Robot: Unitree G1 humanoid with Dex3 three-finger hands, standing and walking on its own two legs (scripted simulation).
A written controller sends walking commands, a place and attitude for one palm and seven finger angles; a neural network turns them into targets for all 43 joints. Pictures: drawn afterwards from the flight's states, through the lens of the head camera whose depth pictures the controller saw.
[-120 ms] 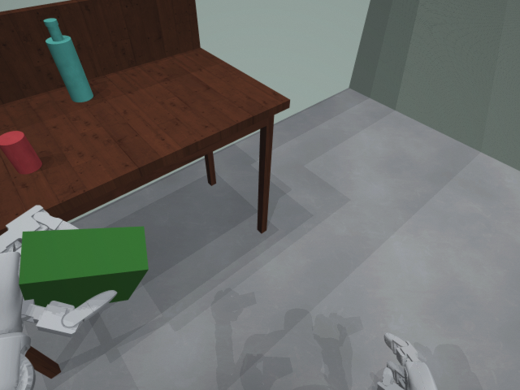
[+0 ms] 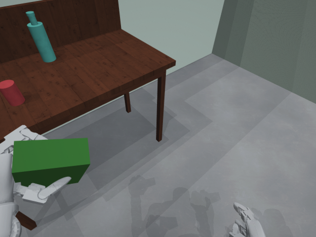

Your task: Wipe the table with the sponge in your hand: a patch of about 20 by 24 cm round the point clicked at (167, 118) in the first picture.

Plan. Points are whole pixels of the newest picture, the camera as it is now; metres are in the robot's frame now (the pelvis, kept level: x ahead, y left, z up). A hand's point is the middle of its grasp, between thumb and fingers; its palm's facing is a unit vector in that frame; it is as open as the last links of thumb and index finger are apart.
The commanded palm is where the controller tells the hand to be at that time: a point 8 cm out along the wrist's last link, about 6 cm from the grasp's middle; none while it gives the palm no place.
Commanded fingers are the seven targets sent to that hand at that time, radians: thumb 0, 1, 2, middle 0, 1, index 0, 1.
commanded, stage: stand and wait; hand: left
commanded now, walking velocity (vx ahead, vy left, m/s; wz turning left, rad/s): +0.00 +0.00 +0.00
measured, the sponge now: (62, 164) +0.22 +0.21 +0.14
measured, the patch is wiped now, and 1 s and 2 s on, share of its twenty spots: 0.00 0.00 0.00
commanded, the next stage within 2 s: look at it before walking up in 0.14 s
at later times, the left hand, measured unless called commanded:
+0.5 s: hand (42, 165) +0.21 +0.24 +0.15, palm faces +0.40 -0.83 -0.39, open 9.5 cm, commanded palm +0.16 +0.27 +0.18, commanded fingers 0.00 0.10 1.30 -1.20 -1.60 -1.20 -1.60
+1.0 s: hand (97, 143) +0.26 +0.15 +0.16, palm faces +0.27 -0.85 -0.46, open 9.5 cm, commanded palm +0.23 +0.18 +0.18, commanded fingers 0.00 0.10 1.30 -1.20 -1.60 -1.20 -1.60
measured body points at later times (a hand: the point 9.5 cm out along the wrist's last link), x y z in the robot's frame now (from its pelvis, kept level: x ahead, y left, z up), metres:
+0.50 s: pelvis +0.00 +0.00 +0.00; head -0.01 +0.00 +0.45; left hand +0.18 +0.28 +0.18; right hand +0.16 -0.23 -0.08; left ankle +0.03 +0.13 -0.74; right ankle +0.04 -0.12 -0.74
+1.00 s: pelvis +0.00 -0.05 -0.02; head -0.01 -0.07 +0.43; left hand +0.24 +0.19 +0.18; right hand +0.10 -0.30 -0.13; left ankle +0.03 +0.13 -0.74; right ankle +0.01 -0.13 -0.71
